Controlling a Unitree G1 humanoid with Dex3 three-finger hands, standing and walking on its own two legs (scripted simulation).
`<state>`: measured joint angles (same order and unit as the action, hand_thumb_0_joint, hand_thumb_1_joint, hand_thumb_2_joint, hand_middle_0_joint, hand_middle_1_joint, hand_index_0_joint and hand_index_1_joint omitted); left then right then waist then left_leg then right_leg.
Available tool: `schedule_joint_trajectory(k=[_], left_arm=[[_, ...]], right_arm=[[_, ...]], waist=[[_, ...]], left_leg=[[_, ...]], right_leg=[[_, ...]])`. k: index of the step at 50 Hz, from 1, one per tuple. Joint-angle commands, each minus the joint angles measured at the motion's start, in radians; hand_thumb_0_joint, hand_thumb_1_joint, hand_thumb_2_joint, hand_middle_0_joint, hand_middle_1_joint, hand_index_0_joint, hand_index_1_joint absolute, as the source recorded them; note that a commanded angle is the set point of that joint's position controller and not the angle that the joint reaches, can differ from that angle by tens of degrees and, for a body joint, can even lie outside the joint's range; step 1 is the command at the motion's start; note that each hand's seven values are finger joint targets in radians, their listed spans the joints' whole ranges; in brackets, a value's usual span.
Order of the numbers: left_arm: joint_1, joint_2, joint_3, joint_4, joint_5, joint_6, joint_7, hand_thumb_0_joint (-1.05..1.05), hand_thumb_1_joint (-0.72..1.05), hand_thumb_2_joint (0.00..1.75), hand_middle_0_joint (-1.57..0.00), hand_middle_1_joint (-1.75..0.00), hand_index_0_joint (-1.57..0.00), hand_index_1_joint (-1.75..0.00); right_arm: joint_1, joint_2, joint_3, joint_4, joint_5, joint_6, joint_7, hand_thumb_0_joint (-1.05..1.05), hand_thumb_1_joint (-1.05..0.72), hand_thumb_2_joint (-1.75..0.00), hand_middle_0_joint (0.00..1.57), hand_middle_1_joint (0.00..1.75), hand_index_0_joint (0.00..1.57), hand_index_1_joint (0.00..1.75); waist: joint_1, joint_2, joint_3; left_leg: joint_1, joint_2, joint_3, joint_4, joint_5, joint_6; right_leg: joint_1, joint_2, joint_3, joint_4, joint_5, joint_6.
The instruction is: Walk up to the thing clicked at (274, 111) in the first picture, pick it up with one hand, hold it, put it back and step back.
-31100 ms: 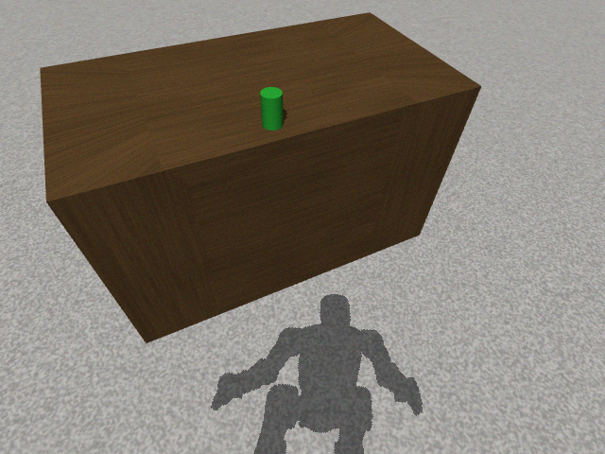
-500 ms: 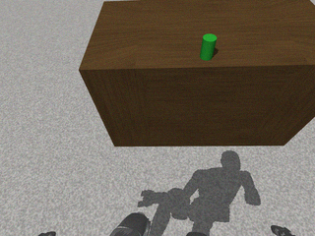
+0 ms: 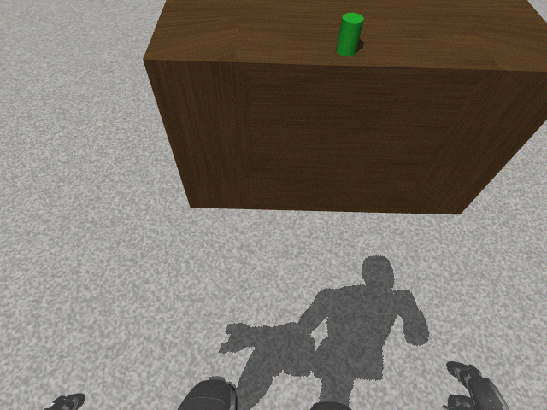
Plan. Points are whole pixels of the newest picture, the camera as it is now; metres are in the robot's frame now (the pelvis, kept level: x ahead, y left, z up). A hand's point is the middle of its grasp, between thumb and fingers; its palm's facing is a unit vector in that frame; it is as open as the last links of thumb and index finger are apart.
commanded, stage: step back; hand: right
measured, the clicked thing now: (349, 35) +0.97 -0.16 -0.01
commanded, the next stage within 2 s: stand in 1.24 s
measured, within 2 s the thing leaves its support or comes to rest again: neither
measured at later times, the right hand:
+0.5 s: hand out of the picture -0.04 -0.27 -0.14, palm faces -0.13 +0.92 -0.36, open 7.4 cm
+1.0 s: hand out of the picture +0.03 -0.24 -0.14, palm faces -0.11 +0.92 -0.37, open 7.4 cm
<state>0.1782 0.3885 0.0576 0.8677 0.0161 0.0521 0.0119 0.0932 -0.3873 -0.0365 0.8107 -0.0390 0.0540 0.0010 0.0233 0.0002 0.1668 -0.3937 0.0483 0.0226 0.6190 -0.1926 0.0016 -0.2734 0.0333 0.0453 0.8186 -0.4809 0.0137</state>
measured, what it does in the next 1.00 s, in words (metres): steps on the spot: right foot, then left foot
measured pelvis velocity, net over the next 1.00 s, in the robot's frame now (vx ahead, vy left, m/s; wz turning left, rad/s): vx -0.08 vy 0.01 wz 0.07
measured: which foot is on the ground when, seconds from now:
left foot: down 0.00-0.06, up 0.08-0.36, down 0.38-0.64, up 0.66-0.86, down 0.88-1.00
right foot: up 0.00-0.00, down 0.02-1.00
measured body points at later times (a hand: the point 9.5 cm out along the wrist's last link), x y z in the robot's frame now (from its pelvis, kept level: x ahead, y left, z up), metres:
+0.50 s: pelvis -0.11 -0.01 +0.01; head -0.10 -0.01 +0.46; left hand -0.08 +0.32 -0.11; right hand -0.04 -0.32 -0.12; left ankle -0.13 +0.12 -0.72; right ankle -0.07 -0.12 -0.70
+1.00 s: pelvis -0.08 +0.01 +0.01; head -0.06 +0.02 +0.46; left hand -0.04 +0.33 -0.12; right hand +0.04 -0.29 -0.12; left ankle -0.06 +0.14 -0.72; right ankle -0.07 -0.12 -0.72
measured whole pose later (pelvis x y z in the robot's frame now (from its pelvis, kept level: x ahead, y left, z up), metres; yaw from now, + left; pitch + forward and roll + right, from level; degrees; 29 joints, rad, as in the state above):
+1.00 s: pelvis -0.08 +0.01 +0.01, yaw +4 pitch -2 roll +0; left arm 0.19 0.38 0.03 1.02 0.00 -0.01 0.00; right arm 0.14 -0.36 -0.04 1.03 -0.04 0.00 0.01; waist 0.02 -0.01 0.08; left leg -0.28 0.03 0.02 0.61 -0.28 -0.01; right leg -0.24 -0.02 0.01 0.61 -0.32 0.00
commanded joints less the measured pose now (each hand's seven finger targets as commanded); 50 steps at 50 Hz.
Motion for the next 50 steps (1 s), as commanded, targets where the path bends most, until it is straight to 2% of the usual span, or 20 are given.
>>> schedule_joint_trajectory(k=[1, 2, 3, 4, 7, 14, 18, 19, 20, 21, 24, 27, 30, 32, 33, 42, 44, 45, 46, 50], left_arm=[[0.124, 0.2, 0.065, -0.01, 0.021, -0.052, 0.012, 0.0, 0.9, 0.9, -0.2, -0.3, -0.2, -0.3], [0.126, 0.291, 0.091, -0.018, 0.034, -0.058, 0.012, 0.0, 0.9, 0.9, -0.2, -0.3, -0.2, -0.3], [0.057, 0.396, 0.114, -0.05, 0.037, -0.053, 0.013, 0.0, 0.9, 0.9, -0.2, -0.3, -0.2, -0.3], [0.006, 0.377, 0.113, -0.074, 0.027, -0.059, 0.019, 0.0, 0.9, 0.9, -0.2, -0.3, -0.2, -0.3], [-0.096, 0.243, 0.074, -0.083, 0.029, -0.065, 0.026, 0.0, 0.9, 0.9, -0.2, -0.3, -0.2, -0.3], [0.059, 0.277, 0.095, -0.04, 0.037, -0.072, 0.01, 0.0, 0.9, 0.9, -0.2, -0.3, -0.2, -0.3], [-0.031, 0.265, 0.073, -0.044, 0.03, -0.059, -0.003, 0.0, 0.9, 0.9, -0.2, -0.3, -0.2, -0.3], [0.0, 0.215, 0.052, -0.041, 0.03, -0.056, -0.005, 0.0, 0.9, 0.9, -0.2, -0.3, -0.2, -0.3], [-0.029, 0.144, 0.03, -0.053, 0.012, -0.059, -0.01, 0.0, 0.9, 0.9, -0.2, -0.3, -0.2, -0.3], [-0.101, 0.225, 0.062, -0.037, 0.01, -0.06, -0.005, 0.0, 0.9, 0.9, -0.2, -0.3, -0.2, -0.3], [-0.017, 0.191, 0.05, 0.007, -0.001, -0.074, -0.026, 0.0, 0.9, 0.9, -0.2, -0.3, -0.2, -0.3], [-0.004, 0.187, 0.049, 0.034, 0.002, -0.087, -0.034, 0.0, 0.9, 0.9, -0.2, -0.3, -0.2, -0.3], [0.077, 0.179, 0.056, 0.082, 0.016, -0.104, -0.014, 0.0, 0.9, 0.9, -0.2, -0.3, -0.2, -0.3], [0.13, 0.318, 0.089, 0.093, 0.028, -0.119, -0.002, 0.0, 0.9, 0.9, -0.2, -0.3, -0.2, -0.3], [0.073, 0.341, 0.092, 0.062, 0.029, -0.124, -0.004, 0.0, 0.9, 0.9, -0.2, -0.3, -0.2, -0.3], [-0.06, 0.238, 0.044, 0.029, 0.003, -0.11, -0.003, 0.0, 0.9, 0.9, -0.2, -0.3, -0.2, -0.3], [-0.029, 0.171, 0.012, 0.029, -0.008, -0.101, -0.005, 0.0, 0.9, 0.9, -0.2, -0.3, -0.2, -0.3], [-0.013, 0.137, 0.002, 0.036, -0.022, -0.092, -0.006, 0.0, 0.9, 0.9, -0.2, -0.3, -0.2, -0.3], [-0.006, 0.176, 0.016, 0.065, -0.024, -0.082, 0.001, 0.0, 0.9, 0.9, -0.2, -0.3, -0.2, -0.3], [0.022, 0.191, 0.013, 0.118, -0.013, -0.099, 0.002, 0.0, 0.9, 0.9, -0.2, -0.3, -0.2, -0.3]], right_arm=[[0.007, -0.218, -0.06, -0.048, 0.022, 0.005, -0.01, 0.0, -0.9, -0.9, 0.2, 0.3, 0.2, 0.3], [0.02, -0.153, -0.041, -0.062, 0.026, 0.002, -0.009, 0.0, -0.9, -0.9, 0.2, 0.3, 0.2, 0.3], [-0.045, -0.163, -0.055, -0.078, 0.025, 0.005, -0.03, 0.0, -0.9, -0.9, 0.2, 0.3, 0.2, 0.3], [-0.044, -0.21, -0.075, -0.068, 0.027, 0.011, -0.034, 0.0, -0.9, -0.9, 0.2, 0.3, 0.2, 0.3], [0.057, -0.199, -0.064, -0.006, 0.035, -0.004, -0.028, 0.0, -0.9, -0.9, 0.2, 0.3, 0.2, 0.3], [0.005, -0.198, -0.062, 0.009, 0.001, -0.031, -0.005, 0.0, -0.9, -0.9, 0.2, 0.3, 0.2, 0.3], [0.173, -0.186, -0.077, 0.114, 0.008, -0.054, 0.007, 0.0, -0.9, -0.9, 0.2, 0.3, 0.2, 0.3], [0.206, -0.208, -0.09, 0.134, 0.0, -0.062, 0.004, 0.0, -0.9, -0.9, 0.2, 0.3, 0.2, 0.3], [0.192, -0.282, -0.099, 0.119, -0.013, -0.071, 0.0, 0.0, -0.9, -0.9, 0.2, 0.3, 0.2, 0.3], [0.14, -0.339, -0.104, 0.098, -0.004, -0.072, 0.002, 0.0, -0.9, -0.9, 0.2, 0.3, 0.2, 0.3], [0.026, -0.23, -0.064, 0.077, -0.012, -0.096, -0.004, 0.0, -0.9, -0.9, 0.2, 0.3, 0.2, 0.3], [0.045, -0.24, -0.075, 0.086, -0.013, -0.086, 0.007, 0.0, -0.9, -0.9, 0.2, 0.3, 0.2, 0.3], [0.046, -0.189, -0.06, 0.084, 0.002, -0.06, 0.008, 0.0, -0.9, -0.9, 0.2, 0.3, 0.2, 0.3], [0.04, -0.128, -0.043, 0.063, 0.007, -0.058, 0.001, 0.0, -0.9, -0.9, 0.2, 0.3, 0.2, 0.3], [0.051, -0.189, -0.064, 0.077, 0.0, -0.057, -0.005, 0.0, -0.9, -0.9, 0.2, 0.3, 0.2, 0.3], [0.129, -0.142, -0.063, 0.153, 0.003, -0.076, 0.004, 0.0, -0.9, -0.9, 0.2, 0.3, 0.2, 0.3], [0.121, -0.178, -0.071, 0.158, -0.004, -0.086, -0.01, 0.0, -0.9, -0.9, 0.2, 0.3, 0.2, 0.3], [0.057, -0.223, -0.07, 0.136, -0.002, -0.091, -0.014, 0.0, -0.9, -0.9, 0.2, 0.3, 0.2, 0.3], [0.012, -0.259, -0.069, 0.129, 0.008, -0.089, -0.009, 0.0, -0.9, -0.9, 0.2, 0.3, 0.2, 0.3], [-0.064, -0.191, -0.037, 0.146, 0.015, -0.083, -0.006, 0.0, -0.9, -0.9, 0.2, 0.3, 0.2, 0.3]], waist=[[0.016, 0.116, -0.268], [0.009, -0.138, -0.209], [0.07, -0.259, -0.163], [0.043, -0.18, -0.106], [-0.043, -0.069, -0.132], [0.076, -0.19, -0.124], [-0.026, -0.147, -0.147], [-0.041, -0.022, -0.155], [-0.062, 0.212, -0.141], [-0.077, 0.167, -0.048], [-0.001, 0.093, -0.058], [-0.031, 0.185, -0.095], [0.024, 0.105, -0.113], [0.055, -0.183, -0.097], [0.038, -0.113, -0.045], [-0.037, -0.115, -0.165], [-0.042, -0.009, -0.213], [-0.014, 0.103, -0.213], [0.002, 0.111, -0.196], [0.023, 0.111, -0.185]], left_leg=[[0.095, 0.116, -0.165, 0.01, 0.089, 0.115], [-0.151, -0.045, -0.117, 0.165, -0.211, 0.04], [-0.149, -0.127, -0.17, 0.39, -0.432, -0.002], [-0.115, -0.093, -0.274, 0.556, -0.417, -0.013], [-0.09, -0.15, -0.206, 0.608, -0.253, -0.017], [-0.12, -0.07, -0.104, 0.177, -0.357, -0.03], [0.273, -0.079, 0.004, -0.202, -0.191, 0.034], [0.379, -0.045, -0.085, -0.258, -0.227, 0.047], [0.364, 0.185, -0.517, -0.393, -0.579, 0.139], [0.092, 0.315, -0.654, -0.467, -0.793, 0.256], [0.143, 0.171, -0.357, -0.373, -0.433, 0.169], [0.093, 0.137, -0.262, -0.343, -0.412, 0.151], [-0.015, 0.084, -0.157, -0.136, -0.341, 0.095], [-0.22, -0.09, -0.067, 0.222, -0.407, 0.027], [-0.154, -0.044, -0.15, 0.301, -0.396, 0.015], [0.203, -0.033, 0.013, -0.087, -0.106, 0.0], [0.323, 0.054, -0.13, -0.21, 0.051, 0.037], [0.255, 0.195, -0.323, -0.286, -0.032, 0.1], [0.111, 0.251, -0.33, -0.294, -0.135, 0.171], [0.109, 0.122, -0.153, -0.195, 0.038, 0.062]], right_leg=[[0.155, -0.056, 0.036, -0.442, 0.227, -0.046], [0.185, -0.235, 0.33, -0.471, 0.199, -0.095], [-0.052, -0.466, 0.537, -0.529, 0.265, -0.292], [-0.174, -0.501, 0.551, -0.549, 0.251, -0.327], [-0.075, -0.272, 0.16, -0.383, 0.45, -0.204], [0.138, -0.307, 0.282, -0.483, -0.204, -0.208], [-0.093, -0.254, 0.14, -0.431, -0.166, -0.143], [-0.197, -0.194, 0.068, -0.304, -0.164, -0.106], [-0.378, -0.064, -0.042, -0.1, -0.118, -0.017], [-0.297, -0.067, -0.013, 0.044, -0.104, -0.017], [-0.206, -0.075, 0.012, 0.023, 0.061, -0.03], [-0.04, -0.04, -0.062, -0.153, 0.032, -0.019], [0.218, -0.006, -0.062, -0.418, 0.168, -0.037], [0.203, -0.335, 0.501, -0.618, -0.237, -0.174], [0.063, -0.427, 0.576, -0.627, -0.277, -0.251], [-0.05, -0.237, 0.109, -0.382, 0.337, -0.151], [-0.103, -0.161, 0.05, -0.238, 0.449, -0.081], [-0.113, -0.064, -0.005, -0.175, 0.256, -0.034], [0.007, -0.045, -0.041, -0.158, 0.035, -0.032], [0.119, -0.097, 0.038, -0.338, 0.326, -0.05]])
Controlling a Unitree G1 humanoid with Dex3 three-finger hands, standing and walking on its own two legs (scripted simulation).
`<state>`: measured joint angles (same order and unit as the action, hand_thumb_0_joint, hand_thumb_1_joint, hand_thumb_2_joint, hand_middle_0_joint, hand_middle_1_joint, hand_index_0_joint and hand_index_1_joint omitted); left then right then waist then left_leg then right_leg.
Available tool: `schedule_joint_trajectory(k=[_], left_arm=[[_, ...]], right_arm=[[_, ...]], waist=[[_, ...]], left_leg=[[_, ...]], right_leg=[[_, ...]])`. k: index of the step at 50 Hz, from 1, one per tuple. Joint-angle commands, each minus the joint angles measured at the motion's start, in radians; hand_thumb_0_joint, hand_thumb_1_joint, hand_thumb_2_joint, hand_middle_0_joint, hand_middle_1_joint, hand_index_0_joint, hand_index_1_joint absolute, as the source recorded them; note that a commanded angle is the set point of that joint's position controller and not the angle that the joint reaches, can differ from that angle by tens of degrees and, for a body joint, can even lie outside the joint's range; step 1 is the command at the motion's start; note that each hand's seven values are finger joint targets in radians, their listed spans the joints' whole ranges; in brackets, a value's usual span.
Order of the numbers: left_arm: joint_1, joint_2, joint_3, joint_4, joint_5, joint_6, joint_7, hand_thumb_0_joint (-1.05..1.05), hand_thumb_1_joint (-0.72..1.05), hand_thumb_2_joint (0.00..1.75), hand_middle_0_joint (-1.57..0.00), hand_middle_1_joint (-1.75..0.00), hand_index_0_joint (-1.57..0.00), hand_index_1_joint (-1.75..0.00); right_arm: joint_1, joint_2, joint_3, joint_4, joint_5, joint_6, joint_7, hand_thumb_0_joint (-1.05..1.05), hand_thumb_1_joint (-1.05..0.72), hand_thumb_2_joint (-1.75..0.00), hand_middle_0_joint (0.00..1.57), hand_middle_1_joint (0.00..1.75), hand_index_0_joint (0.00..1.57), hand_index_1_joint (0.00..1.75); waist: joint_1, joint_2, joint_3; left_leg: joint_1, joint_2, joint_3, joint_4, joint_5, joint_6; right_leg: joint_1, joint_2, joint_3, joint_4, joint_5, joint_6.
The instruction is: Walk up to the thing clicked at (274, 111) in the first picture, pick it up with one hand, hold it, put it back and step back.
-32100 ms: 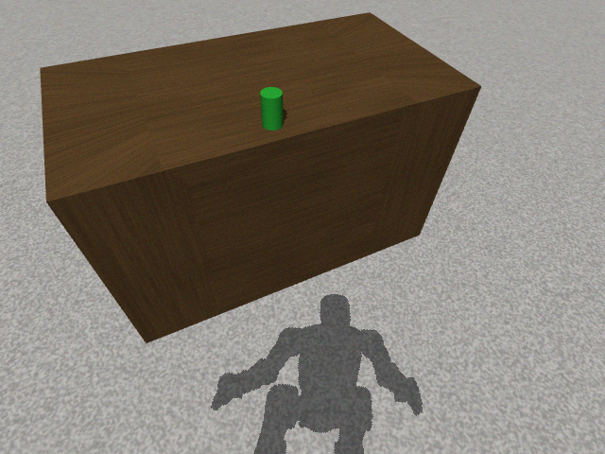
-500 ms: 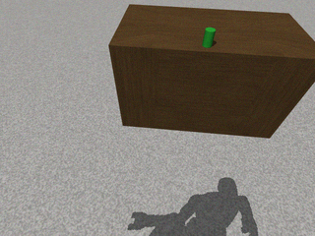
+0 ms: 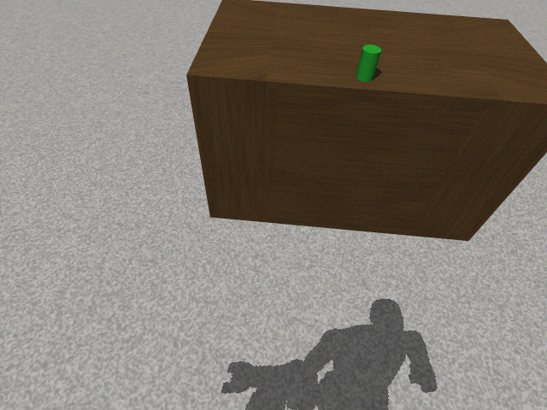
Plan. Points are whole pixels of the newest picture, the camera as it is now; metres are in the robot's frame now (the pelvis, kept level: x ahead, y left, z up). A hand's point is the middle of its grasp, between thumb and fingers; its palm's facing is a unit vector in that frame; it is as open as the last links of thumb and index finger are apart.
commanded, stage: step back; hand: right
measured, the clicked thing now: (368, 63) +1.04 -0.24 -0.02
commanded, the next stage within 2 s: stand in 0.24 s
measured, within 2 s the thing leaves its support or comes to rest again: neither
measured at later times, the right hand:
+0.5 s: hand out of the picture +0.12 -0.25 -0.13, palm faces +0.01 +0.94 -0.33, open 7.4 cm
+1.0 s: hand out of the picture +0.07 -0.26 -0.14, palm faces -0.01 +0.95 -0.32, open 7.4 cm
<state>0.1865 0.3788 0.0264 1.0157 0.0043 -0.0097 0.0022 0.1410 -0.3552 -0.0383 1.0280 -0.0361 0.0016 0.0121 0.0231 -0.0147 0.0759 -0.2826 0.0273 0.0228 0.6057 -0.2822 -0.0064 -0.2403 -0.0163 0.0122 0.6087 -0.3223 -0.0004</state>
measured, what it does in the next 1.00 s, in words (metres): stands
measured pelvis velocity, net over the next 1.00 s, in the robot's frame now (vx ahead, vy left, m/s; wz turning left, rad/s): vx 0.01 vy -0.01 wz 0.00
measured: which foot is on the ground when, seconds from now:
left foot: down 0.00-1.00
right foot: down 0.00-1.00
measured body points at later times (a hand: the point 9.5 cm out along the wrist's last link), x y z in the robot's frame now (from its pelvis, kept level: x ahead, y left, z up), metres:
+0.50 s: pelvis +0.01 +0.00 +0.02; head +0.03 +0.01 +0.47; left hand +0.12 +0.30 -0.11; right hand +0.12 -0.30 -0.11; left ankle +0.03 +0.13 -0.73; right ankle +0.00 -0.13 -0.73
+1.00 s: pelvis +0.01 -0.01 +0.02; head +0.02 -0.01 +0.47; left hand +0.08 +0.29 -0.11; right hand +0.07 -0.31 -0.12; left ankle +0.03 +0.13 -0.73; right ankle +0.00 -0.13 -0.73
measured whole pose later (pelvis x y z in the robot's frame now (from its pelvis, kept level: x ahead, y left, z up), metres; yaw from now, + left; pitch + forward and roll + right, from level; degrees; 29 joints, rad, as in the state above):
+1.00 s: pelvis +0.01 -0.01 +0.02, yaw +0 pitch -2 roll +0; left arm 0.12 0.35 0.00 1.15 0.01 -0.01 -0.01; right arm 0.10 -0.35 -0.01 1.15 -0.01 -0.01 0.02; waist -0.01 0.01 0.06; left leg -0.14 0.04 0.03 0.33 -0.15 -0.02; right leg -0.11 -0.01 0.01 0.33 -0.19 0.01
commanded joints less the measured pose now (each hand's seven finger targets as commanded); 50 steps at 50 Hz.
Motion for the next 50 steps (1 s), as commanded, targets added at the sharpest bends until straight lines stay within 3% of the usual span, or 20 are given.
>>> schedule_joint_trajectory(k=[1, 2, 4, 7, 11, 12, 18, 22, 26, 29, 35, 38, 42, 44, 46, 50], left_arm=[[-0.005, 0.217, 0.047, -0.025, 0.0, -0.04, 0.012, 0.0, 0.9, 0.9, -0.2, -0.3, -0.2, -0.3], [-0.039, 0.223, 0.049, -0.029, -0.002, -0.041, 0.012, 0.0, 0.9, 0.9, -0.2, -0.3, -0.2, -0.3], [-0.046, 0.213, 0.042, -0.018, -0.005, -0.04, 0.017, 0.0, 0.9, 0.9, -0.2, -0.3, -0.2, -0.3], [-0.081, 0.208, 0.039, -0.011, -0.003, -0.037, 0.019, 0.0, 0.9, 0.9, -0.2, -0.3, -0.2, -0.3], [-0.093, 0.203, 0.031, 0.0, 0.003, -0.033, 0.018, 0.0, 0.9, 0.9, -0.2, -0.3, -0.2, -0.3], [-0.11, 0.178, 0.017, 0.022, -0.001, -0.032, 0.013, 0.0, 0.9, 0.9, -0.2, -0.3, -0.2, -0.3], [-0.126, 0.185, 0.015, 0.045, 0.0, -0.032, 0.011, 0.0, 0.9, 0.9, -0.2, -0.3, -0.2, -0.3], [-0.134, 0.178, 0.016, 0.056, 0.001, -0.03, 0.009, 0.0, 0.9, 0.9, -0.2, -0.3, -0.2, -0.3], [-0.148, 0.186, 0.017, 0.061, 0.004, -0.032, 0.007, 0.0, 0.9, 0.9, -0.2, -0.3, -0.2, -0.3], [-0.143, 0.181, 0.015, 0.067, 0.004, -0.028, 0.004, 0.0, 0.9, 0.9, -0.2, -0.3, -0.2, -0.3], [-0.137, 0.187, 0.015, 0.074, 0.007, -0.027, 0.003, 0.0, 0.9, 0.9, -0.2, -0.3, -0.2, -0.3], [-0.13, 0.193, 0.015, 0.075, 0.005, -0.029, 0.002, 0.0, 0.9, 0.9, -0.2, -0.3, -0.2, -0.3], [-0.118, 0.196, 0.017, 0.077, 0.005, -0.03, 0.002, 0.0, 0.9, 0.9, -0.2, -0.3, -0.2, -0.3], [-0.119, 0.191, 0.016, 0.076, 0.003, -0.029, 0.001, 0.0, 0.9, 0.9, -0.2, -0.3, -0.2, -0.3], [-0.11, 0.194, 0.015, 0.076, 0.003, -0.029, 0.002, 0.0, 0.9, 0.9, -0.2, -0.3, -0.2, -0.3], [-0.11, 0.194, 0.013, 0.075, 0.004, -0.027, 0.003, 0.0, 0.9, 0.9, -0.2, -0.3, -0.2, -0.3]], right_arm=[[-0.104, -0.211, -0.032, -0.063, 0.016, -0.032, -0.019, 0.0, -0.9, -0.9, 0.2, 0.3, 0.2, 0.3], [-0.082, -0.208, -0.029, -0.049, 0.017, -0.032, -0.02, 0.0, -0.9, -0.9, 0.2, 0.3, 0.2, 0.3], [-0.103, -0.211, -0.031, -0.038, 0.021, -0.033, -0.021, 0.0, -0.9, -0.9, 0.2, 0.3, 0.2, 0.3], [-0.108, -0.204, -0.032, -0.021, 0.025, -0.029, -0.022, 0.0, -0.9, -0.9, 0.2, 0.3, 0.2, 0.3], [-0.156, -0.197, -0.032, -0.013, 0.022, -0.024, -0.02, 0.0, -0.9, -0.9, 0.2, 0.3, 0.2, 0.3], [-0.126, -0.198, -0.025, -0.004, 0.036, -0.028, -0.015, 0.0, -0.9, -0.9, 0.2, 0.3, 0.2, 0.3], [-0.147, -0.194, -0.02, 0.022, 0.032, -0.041, -0.011, 0.0, -0.9, -0.9, 0.2, 0.3, 0.2, 0.3], [-0.161, -0.198, -0.019, 0.029, 0.031, -0.043, -0.013, 0.0, -0.9, -0.9, 0.2, 0.3, 0.2, 0.3], [-0.147, -0.194, -0.016, 0.036, 0.03, -0.043, -0.012, 0.0, -0.9, -0.9, 0.2, 0.3, 0.2, 0.3], [-0.152, -0.199, -0.016, 0.043, 0.028, -0.04, -0.013, 0.0, -0.9, -0.9, 0.2, 0.3, 0.2, 0.3], [-0.128, -0.206, -0.018, 0.054, 0.028, -0.033, -0.008, 0.0, -0.9, -0.9, 0.2, 0.3, 0.2, 0.3], [-0.109, -0.199, -0.014, 0.059, 0.027, -0.033, -0.007, 0.0, -0.9, -0.9, 0.2, 0.3, 0.2, 0.3], [-0.102, -0.198, -0.01, 0.059, 0.026, -0.036, -0.009, 0.0, -0.9, -0.9, 0.2, 0.3, 0.2, 0.3], [-0.09, -0.203, -0.009, 0.063, 0.025, -0.036, -0.01, 0.0, -0.9, -0.9, 0.2, 0.3, 0.2, 0.3], [-0.097, -0.201, -0.007, 0.06, 0.027, -0.036, -0.01, 0.0, -0.9, -0.9, 0.2, 0.3, 0.2, 0.3], [-0.091, -0.202, -0.005, 0.063, 0.027, -0.031, -0.01, 0.0, -0.9, -0.9, 0.2, 0.3, 0.2, 0.3]], waist=[[0.008, 0.093, -0.107], [-0.007, 0.079, -0.116], [-0.003, 0.077, -0.14], [-0.01, 0.036, -0.157], [-0.008, 0.023, -0.133], [-0.031, 0.021, -0.15], [-0.021, 0.026, -0.144], [-0.014, 0.038, -0.137], [-0.027, 0.028, -0.133], [-0.02, 0.039, -0.1], [-0.031, 0.023, -0.077], [-0.033, 0.013, -0.084], [-0.028, 0.006, -0.107], [-0.033, 0.011, -0.093], [-0.029, 0.009, -0.109], [-0.03, 0.002, -0.091]], left_leg=[[0.018, 0.116, -0.12, -0.157, 0.179, 0.056], [0.044, 0.106, -0.105, -0.155, 0.248, 0.048], [0.117, 0.112, -0.093, -0.143, 0.368, 0.052], [0.144, 0.116, -0.079, -0.15, 0.393, 0.058], [0.146, 0.115, -0.072, -0.19, 0.271, 0.053], [0.156, 0.113, -0.104, -0.231, 0.259, 0.047], [0.227, 0.121, -0.094, -0.271, 0.381, 0.034], [0.22, 0.12, -0.089, -0.299, 0.335, 0.028], [0.21, 0.114, -0.08, -0.309, 0.311, 0.023], [0.189, 0.11, -0.083, -0.333, 0.202, 0.017], [0.172, 0.104, -0.091, -0.346, 0.083, 0.016], [0.165, 0.105, -0.094, -0.345, 0.089, 0.019], [0.189, 0.11, -0.094, -0.335, 0.163, 0.02], [0.177, 0.107, -0.093, -0.335, 0.141, 0.02], [0.205, 0.112, -0.093, -0.32, 0.194, 0.021], [0.185, 0.108, -0.091, -0.321, 0.152, 0.02]], right_leg=[[0.089, -0.067, 0.091, -0.133, 0.26, -0.041], [0.094, -0.081, 0.102, -0.121, 0.328, -0.043], [0.08, -0.082, 0.091, -0.131, 0.392, -0.035], [0.095, -0.084, 0.089, -0.142, 0.406, -0.033], [0.078, -0.088, 0.098, -0.188, 0.367, -0.028], [0.111, -0.094, 0.088, -0.225, 0.328, -0.019], [0.13, -0.101, 0.08, -0.267, 0.363, -0.006], [0.148, -0.105, 0.081, -0.294, 0.331, -0.003], [0.158, -0.111, 0.083, -0.309, 0.334, -0.007], [0.126, -0.106, 0.086, -0.332, 0.237, -0.008], [0.089, -0.104, 0.092, -0.359, 0.142, -0.012], [0.092, -0.107, 0.097, -0.361, 0.14, -0.015], [0.108, -0.111, 0.095, -0.343, 0.214, -0.015], [0.101, -0.109, 0.096, -0.352, 0.203, -0.014], [0.102, -0.113, 0.096, -0.344, 0.235, -0.014], [0.092, -0.111, 0.097, -0.357, 0.2, -0.014]])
